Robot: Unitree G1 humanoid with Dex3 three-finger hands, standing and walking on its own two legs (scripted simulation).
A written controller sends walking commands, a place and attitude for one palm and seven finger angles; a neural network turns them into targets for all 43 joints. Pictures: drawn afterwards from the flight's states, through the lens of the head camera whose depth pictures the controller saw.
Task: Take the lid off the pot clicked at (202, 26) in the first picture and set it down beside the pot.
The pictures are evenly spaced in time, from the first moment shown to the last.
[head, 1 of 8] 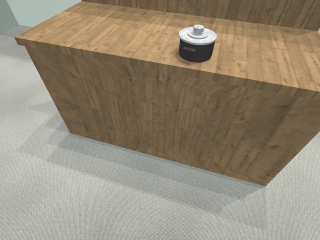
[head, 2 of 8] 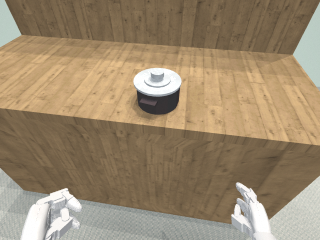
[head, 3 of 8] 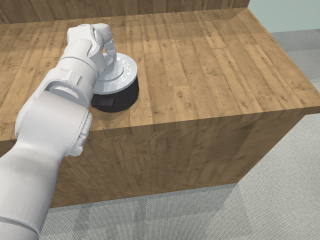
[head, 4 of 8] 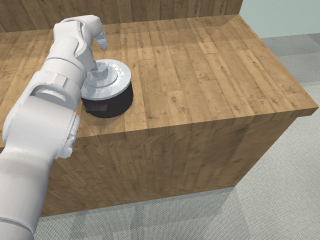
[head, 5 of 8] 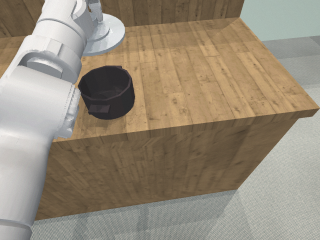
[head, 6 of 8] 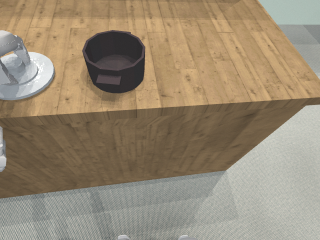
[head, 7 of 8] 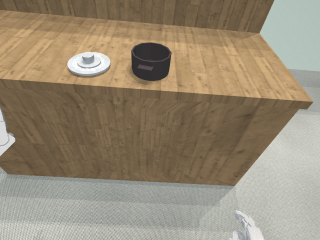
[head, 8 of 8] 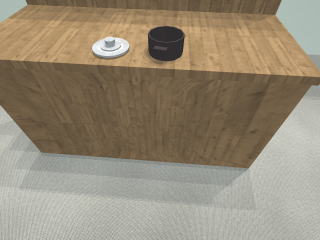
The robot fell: no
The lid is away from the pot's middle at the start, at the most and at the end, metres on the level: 0.00 0.26 0.24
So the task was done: yes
